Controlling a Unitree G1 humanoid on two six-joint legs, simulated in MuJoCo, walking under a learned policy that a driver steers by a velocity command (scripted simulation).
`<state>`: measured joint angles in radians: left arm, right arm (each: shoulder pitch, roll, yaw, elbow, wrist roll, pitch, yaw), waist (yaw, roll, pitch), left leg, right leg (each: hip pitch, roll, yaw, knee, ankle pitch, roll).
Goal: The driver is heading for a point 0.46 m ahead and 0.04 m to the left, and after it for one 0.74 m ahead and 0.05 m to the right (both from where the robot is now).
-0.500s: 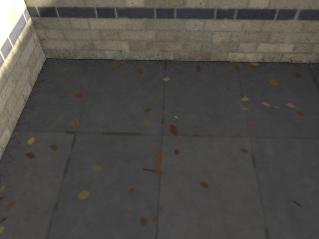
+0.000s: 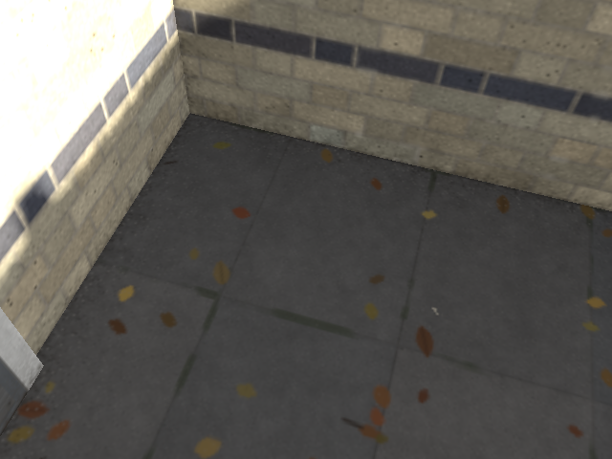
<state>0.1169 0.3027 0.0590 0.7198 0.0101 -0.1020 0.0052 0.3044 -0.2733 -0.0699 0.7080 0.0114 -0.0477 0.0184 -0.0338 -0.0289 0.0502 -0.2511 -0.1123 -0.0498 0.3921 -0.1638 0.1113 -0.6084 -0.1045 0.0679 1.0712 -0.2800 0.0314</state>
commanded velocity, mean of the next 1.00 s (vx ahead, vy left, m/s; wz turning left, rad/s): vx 0.50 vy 0.00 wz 0.28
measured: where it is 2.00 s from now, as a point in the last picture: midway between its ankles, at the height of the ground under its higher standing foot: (270, 339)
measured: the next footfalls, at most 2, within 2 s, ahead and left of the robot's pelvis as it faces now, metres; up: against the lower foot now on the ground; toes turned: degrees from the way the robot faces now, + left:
right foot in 0.28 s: +0.36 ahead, -0.13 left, +0.00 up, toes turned +14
left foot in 0.74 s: +0.48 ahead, +0.19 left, +0.00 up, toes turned +21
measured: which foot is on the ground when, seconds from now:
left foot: down 0.00-0.30, up 0.32-0.72, down 0.74-1.00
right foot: up 0.00-0.26, down 0.28-0.74, up 0.76-1.00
